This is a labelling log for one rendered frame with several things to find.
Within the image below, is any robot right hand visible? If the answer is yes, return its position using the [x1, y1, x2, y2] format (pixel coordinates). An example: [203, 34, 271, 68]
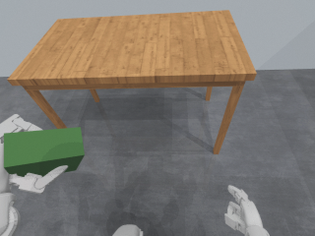
[224, 185, 264, 234]

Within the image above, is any table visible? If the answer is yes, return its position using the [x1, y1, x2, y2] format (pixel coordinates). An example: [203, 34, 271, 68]
[7, 10, 257, 154]

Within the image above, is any right robot forearm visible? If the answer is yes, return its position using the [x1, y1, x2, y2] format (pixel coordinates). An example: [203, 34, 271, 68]
[244, 225, 270, 236]

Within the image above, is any robot left hand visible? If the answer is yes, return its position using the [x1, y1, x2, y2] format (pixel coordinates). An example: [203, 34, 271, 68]
[0, 114, 69, 195]

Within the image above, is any left robot forearm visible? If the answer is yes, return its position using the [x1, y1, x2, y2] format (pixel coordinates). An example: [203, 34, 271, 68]
[0, 193, 21, 236]

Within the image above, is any sponge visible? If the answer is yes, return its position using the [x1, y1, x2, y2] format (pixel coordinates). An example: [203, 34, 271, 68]
[4, 127, 85, 177]

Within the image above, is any robot left thigh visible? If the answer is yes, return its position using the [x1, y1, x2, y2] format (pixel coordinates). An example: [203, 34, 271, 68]
[112, 224, 144, 236]

